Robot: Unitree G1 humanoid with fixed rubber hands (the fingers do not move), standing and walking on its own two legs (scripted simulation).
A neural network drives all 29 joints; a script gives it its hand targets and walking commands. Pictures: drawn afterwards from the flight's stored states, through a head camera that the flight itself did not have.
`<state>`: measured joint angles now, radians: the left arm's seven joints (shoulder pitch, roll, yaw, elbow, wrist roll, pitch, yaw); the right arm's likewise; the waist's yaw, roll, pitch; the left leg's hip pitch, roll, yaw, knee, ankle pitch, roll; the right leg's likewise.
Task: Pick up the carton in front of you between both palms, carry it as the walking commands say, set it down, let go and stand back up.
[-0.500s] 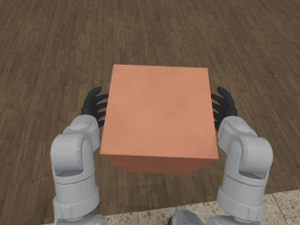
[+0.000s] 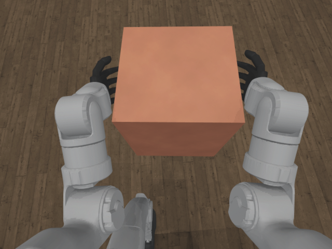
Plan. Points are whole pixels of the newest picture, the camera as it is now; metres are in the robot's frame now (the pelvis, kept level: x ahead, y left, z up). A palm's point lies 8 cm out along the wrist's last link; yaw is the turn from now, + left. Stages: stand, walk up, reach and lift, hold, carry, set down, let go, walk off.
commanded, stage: carry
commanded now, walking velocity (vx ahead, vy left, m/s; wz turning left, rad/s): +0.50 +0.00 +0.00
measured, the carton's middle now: (176, 102) +0.42 +0.01 +0.06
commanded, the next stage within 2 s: none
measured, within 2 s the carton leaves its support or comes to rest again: neither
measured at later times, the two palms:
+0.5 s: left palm out of the picture +0.72 +0.12 +0.19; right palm out of the picture +0.73 -0.18 +0.20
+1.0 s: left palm out of the picture +1.03 +0.13 +0.21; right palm out of the picture +1.01 -0.17 +0.21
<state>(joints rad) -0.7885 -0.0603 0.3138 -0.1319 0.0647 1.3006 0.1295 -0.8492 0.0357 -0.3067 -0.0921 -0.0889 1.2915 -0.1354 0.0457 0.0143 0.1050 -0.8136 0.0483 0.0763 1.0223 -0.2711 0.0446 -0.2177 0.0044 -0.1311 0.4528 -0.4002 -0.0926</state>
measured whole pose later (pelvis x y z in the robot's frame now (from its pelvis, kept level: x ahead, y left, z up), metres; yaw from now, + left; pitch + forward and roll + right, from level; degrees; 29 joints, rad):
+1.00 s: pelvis +0.65 +0.00 +0.07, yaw +0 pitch +4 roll +2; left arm -0.80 0.02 0.28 0.08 0.06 1.35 0.12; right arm -0.80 0.02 -0.24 0.11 -0.09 1.29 -0.14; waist -0.07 -0.02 0.00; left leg -0.52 -0.03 0.15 0.68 -0.38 0.10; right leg -0.45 0.00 0.01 1.29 -0.48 -0.04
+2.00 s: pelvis +1.25 -0.02 +0.15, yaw +0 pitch +5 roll +0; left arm -0.81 -0.01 0.28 -0.03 0.09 1.36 0.12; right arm -0.81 0.00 -0.26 0.03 -0.03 1.29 -0.16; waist -0.08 0.00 -0.01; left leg -0.25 0.00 0.12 0.48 -0.45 0.05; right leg -0.73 -0.05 -0.06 0.89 -0.34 -0.03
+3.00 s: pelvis +1.80 -0.03 +0.23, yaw +1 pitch +4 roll +1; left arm -0.84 -0.01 0.26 0.07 0.09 1.36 0.13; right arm -0.89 -0.03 -0.29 0.12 -0.06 1.34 -0.14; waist 0.03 0.00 0.01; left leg -0.35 0.00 0.02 0.68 -0.58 -0.02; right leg -0.45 0.01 -0.11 0.55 -0.30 -0.05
